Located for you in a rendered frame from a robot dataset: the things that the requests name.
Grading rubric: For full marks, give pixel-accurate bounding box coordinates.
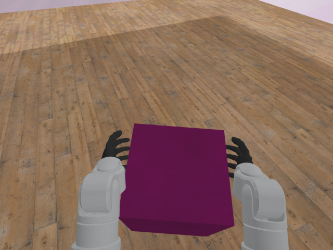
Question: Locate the left robot hand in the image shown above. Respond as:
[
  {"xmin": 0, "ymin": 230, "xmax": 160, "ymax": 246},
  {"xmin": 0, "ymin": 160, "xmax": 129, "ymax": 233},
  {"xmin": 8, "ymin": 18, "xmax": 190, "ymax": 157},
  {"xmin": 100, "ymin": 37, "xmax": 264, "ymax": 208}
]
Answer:
[{"xmin": 102, "ymin": 130, "xmax": 130, "ymax": 169}]

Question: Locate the right robot forearm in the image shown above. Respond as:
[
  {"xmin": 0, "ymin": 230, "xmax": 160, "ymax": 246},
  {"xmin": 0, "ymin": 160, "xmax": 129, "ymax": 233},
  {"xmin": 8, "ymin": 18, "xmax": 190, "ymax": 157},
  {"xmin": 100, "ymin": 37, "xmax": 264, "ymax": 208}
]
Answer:
[{"xmin": 233, "ymin": 162, "xmax": 289, "ymax": 250}]

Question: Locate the left robot forearm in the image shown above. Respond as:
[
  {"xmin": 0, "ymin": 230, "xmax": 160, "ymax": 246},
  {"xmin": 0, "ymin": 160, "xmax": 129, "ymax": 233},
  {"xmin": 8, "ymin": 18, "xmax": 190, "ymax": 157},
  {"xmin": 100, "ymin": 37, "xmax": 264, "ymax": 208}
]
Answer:
[{"xmin": 71, "ymin": 157, "xmax": 126, "ymax": 250}]

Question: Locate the right robot hand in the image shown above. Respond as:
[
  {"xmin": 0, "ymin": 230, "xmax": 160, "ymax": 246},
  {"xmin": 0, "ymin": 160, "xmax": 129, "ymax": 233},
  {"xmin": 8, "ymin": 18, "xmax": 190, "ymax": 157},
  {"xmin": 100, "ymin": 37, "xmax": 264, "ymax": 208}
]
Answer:
[{"xmin": 226, "ymin": 137, "xmax": 253, "ymax": 178}]

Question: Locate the carton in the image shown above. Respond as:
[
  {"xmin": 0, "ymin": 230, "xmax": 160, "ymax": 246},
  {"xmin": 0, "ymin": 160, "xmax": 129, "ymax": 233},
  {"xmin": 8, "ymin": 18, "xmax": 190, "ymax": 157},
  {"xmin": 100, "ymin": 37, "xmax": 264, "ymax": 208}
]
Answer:
[{"xmin": 119, "ymin": 123, "xmax": 235, "ymax": 236}]

